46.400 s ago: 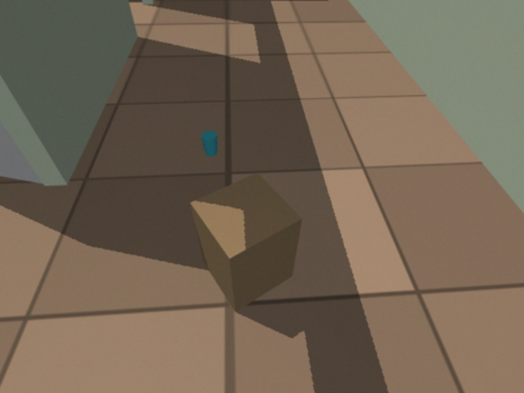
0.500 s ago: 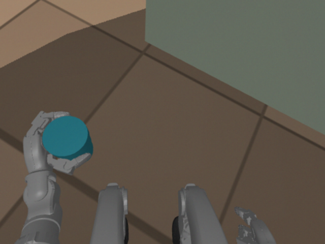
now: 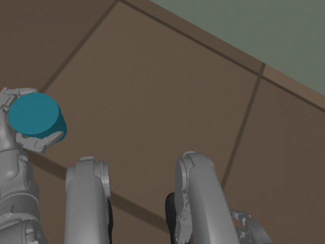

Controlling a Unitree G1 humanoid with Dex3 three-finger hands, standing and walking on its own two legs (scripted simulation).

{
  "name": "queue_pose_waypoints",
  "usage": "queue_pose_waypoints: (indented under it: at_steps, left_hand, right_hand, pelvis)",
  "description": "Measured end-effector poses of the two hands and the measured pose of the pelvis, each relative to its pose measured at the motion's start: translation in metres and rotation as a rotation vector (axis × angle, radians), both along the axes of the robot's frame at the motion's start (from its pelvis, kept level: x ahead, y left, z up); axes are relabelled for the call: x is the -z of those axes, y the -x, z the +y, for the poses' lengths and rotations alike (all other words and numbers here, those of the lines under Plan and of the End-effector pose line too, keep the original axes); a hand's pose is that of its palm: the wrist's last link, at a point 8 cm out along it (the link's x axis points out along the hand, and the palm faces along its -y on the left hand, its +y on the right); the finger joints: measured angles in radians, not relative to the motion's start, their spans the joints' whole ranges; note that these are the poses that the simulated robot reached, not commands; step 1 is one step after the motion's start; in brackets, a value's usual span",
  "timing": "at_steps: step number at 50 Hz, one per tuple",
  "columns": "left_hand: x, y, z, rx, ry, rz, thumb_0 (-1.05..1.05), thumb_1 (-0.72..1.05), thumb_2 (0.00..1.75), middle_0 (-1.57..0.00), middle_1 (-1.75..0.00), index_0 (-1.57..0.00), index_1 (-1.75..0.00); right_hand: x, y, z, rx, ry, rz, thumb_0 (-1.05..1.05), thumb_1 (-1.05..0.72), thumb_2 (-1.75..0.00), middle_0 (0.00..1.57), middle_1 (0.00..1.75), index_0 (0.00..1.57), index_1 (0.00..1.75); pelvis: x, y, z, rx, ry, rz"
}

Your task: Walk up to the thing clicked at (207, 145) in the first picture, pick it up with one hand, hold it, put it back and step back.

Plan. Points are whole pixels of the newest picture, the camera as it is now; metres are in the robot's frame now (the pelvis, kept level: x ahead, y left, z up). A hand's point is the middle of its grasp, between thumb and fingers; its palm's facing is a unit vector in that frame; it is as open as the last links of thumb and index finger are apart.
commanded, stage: crouch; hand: left
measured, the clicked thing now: (44, 123) +0.41 +0.25 -0.09
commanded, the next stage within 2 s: lower in 0.60 s
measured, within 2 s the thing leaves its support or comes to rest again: rests again in 1.70 s
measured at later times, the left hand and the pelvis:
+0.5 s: hand (44, 128) +0.41 +0.28 -0.15, palm faces +0.29 -0.96 -0.03, open 11.7 cm; pelvis +0.00 +0.00 -0.06, yaw -4 degrees
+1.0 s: hand (50, 133) +0.41 +0.28 -0.21, palm faces +0.30 -0.95 -0.03, open 11.7 cm; pelvis +0.00 +0.01 -0.07, yaw -7 degrees
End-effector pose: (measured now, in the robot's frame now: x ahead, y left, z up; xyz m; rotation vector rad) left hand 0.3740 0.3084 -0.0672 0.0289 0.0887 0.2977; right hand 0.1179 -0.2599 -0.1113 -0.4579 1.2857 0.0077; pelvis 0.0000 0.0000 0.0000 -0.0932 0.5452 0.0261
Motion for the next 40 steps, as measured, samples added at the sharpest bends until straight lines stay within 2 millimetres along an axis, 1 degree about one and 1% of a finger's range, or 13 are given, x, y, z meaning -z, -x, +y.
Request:
queue_pose_waypoints:
  at_steps: [7, 15, 26, 40]
  left_hand:
    - [0.027, -0.004, 0.003, -0.015, 0.012, -0.002, -0.03, -0.61, 1.06, -0.68, -1.03, -0.63, -1.03]
    - [0.053, -0.006, 0.010, -0.018, 0.014, 0.000, -0.03, -0.61, 1.05, -0.68, -1.03, -0.63, -1.02]
    - [0.084, -0.005, 0.014, -0.004, 0.016, 0.010, -0.03, -0.60, 1.04, -0.69, -1.02, -0.63, -1.02]
    - [0.106, -0.006, 0.016, -0.015, 0.022, 0.013, -0.03, -0.60, 1.04, -0.69, -1.01, -0.63, -1.01]
  right_hand:
    - [0.020, 0.006, -0.004, -0.015, 0.019, 0.025, 0.01, -0.94, -0.92, 0.21, 0.30, 0.21, 0.30]
    - [0.032, 0.001, -0.008, -0.056, 0.050, 0.036, 0.01, -0.94, -0.92, 0.21, 0.30, 0.21, 0.30]
    - [0.037, -0.005, -0.008, -0.112, 0.087, 0.057, 0.01, -0.94, -0.92, 0.21, 0.30, 0.21, 0.30]
    - [0.035, -0.006, -0.006, -0.163, 0.117, 0.074, 0.01, -0.94, -0.92, 0.21, 0.30, 0.21, 0.30]
  pelvis:
    - [0.024, 0.000, -0.001, 0.013, 0.008, -0.025]
    - [0.043, -0.001, 0.000, 0.028, 0.022, -0.054]
    - [0.057, -0.001, 0.003, 0.040, 0.049, -0.087]
    - [0.065, -0.001, 0.006, 0.053, 0.078, -0.120]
